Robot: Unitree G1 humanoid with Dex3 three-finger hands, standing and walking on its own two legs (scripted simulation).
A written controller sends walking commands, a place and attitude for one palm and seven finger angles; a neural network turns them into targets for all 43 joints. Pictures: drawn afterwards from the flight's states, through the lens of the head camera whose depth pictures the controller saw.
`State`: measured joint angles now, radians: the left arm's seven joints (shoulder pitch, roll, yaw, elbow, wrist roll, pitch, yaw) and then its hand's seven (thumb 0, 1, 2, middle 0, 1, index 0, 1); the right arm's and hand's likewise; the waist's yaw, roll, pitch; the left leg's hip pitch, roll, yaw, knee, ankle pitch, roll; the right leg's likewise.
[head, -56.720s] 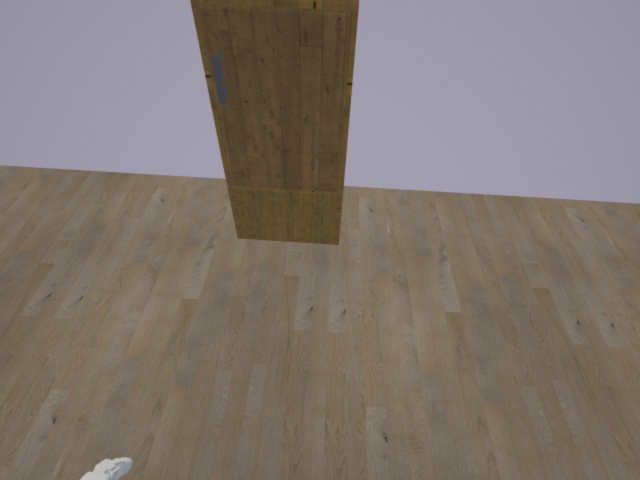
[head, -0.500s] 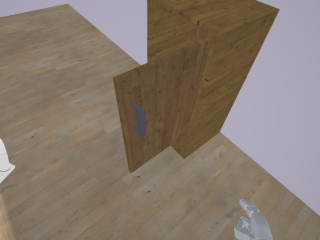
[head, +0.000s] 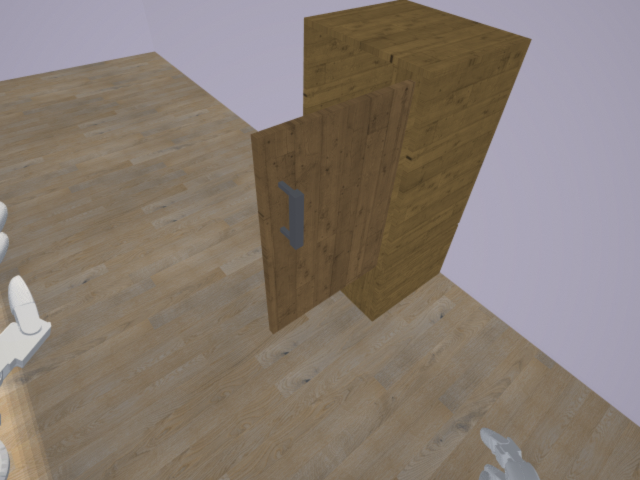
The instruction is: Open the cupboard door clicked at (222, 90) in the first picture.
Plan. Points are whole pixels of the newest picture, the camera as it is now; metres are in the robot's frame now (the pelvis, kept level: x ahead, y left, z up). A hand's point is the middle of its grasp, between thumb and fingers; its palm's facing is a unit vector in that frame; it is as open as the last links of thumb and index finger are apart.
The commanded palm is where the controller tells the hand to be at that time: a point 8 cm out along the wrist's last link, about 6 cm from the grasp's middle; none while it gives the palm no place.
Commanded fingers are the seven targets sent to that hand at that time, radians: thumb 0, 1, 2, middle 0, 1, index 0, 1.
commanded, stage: stop stepping back and stand still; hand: left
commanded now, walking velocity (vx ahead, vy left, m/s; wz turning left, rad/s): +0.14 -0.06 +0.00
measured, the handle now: (290, 215) +0.59 +0.08 -0.02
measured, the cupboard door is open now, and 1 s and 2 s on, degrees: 91 91 91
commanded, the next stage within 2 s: let the arm hang, fingers relaxed in 0.40 s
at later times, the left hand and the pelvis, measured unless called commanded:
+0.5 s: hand (80, 343) +0.20 +0.23 +0.16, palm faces +0.36 -0.80 -0.48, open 7.4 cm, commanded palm none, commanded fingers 0.00 0.90 0.90 -0.20 -0.30 -0.20 -0.30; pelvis +0.00 -0.02 +0.01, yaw -1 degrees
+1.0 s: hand out of the picture -0.02 +0.16 -0.16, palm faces +0.06 -0.97 -0.25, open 7.1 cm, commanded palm none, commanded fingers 0.00 0.90 0.90 -0.20 -0.30 -0.20 -0.30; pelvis -0.01 -0.04 +0.01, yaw +3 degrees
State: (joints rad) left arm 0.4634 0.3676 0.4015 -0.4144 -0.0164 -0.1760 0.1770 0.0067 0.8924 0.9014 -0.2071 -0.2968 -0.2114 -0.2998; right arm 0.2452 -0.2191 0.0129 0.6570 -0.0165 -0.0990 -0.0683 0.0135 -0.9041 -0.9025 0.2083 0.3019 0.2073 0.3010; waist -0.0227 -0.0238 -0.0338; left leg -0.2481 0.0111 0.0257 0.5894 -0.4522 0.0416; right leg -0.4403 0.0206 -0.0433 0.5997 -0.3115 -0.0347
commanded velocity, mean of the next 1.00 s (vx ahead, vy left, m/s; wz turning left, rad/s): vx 0.04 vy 0.03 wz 0.00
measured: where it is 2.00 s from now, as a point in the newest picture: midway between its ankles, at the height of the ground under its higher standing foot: outside the picture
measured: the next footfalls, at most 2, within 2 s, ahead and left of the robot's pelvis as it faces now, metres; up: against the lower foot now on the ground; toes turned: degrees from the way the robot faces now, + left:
right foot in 0.20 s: +0.03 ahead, -0.13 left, +0.00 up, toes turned +4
left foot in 0.44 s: +0.06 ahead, +0.10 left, +0.00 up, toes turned +4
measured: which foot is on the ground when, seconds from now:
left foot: down 0.00-0.20, up 0.22-0.42, down 0.44-1.00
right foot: down 0.00-0.00, up 0.02-0.18, down 0.20-1.00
